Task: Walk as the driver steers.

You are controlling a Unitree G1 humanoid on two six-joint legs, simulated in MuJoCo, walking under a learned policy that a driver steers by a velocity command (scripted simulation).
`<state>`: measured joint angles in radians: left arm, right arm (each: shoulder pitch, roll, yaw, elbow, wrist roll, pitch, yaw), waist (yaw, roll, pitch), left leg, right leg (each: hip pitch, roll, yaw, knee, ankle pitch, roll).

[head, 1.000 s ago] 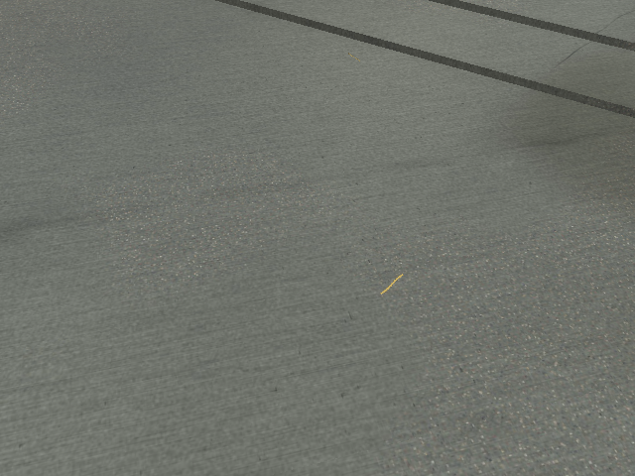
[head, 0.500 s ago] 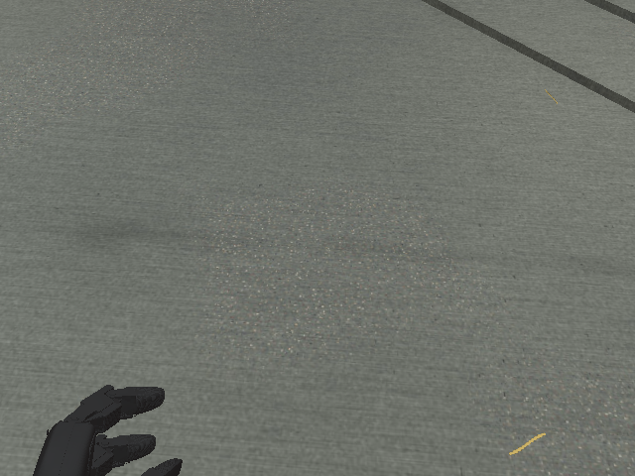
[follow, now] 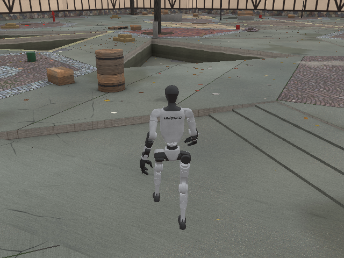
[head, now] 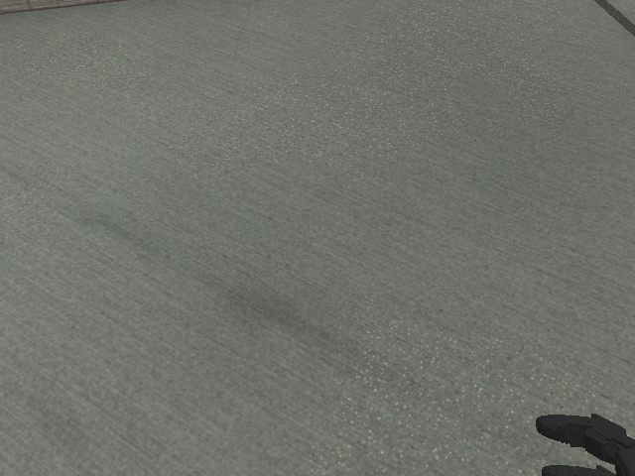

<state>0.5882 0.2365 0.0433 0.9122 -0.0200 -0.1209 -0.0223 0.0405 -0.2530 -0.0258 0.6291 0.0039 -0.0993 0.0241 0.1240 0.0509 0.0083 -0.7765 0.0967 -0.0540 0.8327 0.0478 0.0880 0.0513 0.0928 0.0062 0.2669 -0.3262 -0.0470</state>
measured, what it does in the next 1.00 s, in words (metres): goes down: left foot 0.04 m lower, then right foot 0.04 m lower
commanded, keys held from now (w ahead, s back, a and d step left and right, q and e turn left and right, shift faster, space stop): w+shift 1.00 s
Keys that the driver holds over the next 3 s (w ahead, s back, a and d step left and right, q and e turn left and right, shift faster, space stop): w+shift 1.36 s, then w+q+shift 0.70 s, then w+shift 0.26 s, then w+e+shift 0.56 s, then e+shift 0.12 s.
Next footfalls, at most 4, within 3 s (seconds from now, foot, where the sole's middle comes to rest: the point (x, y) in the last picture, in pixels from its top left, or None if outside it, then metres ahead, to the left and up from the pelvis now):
0.20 left None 0.38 0.11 -0.81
0.66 right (404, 341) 0.88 -0.07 -0.85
1.12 left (341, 201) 1.36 0.14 -0.85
1.58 right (418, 113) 1.83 -0.09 -0.85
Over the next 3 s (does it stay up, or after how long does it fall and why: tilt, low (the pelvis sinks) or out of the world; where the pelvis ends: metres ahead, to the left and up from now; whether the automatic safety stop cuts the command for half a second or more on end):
stays up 2.72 0.64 -0.03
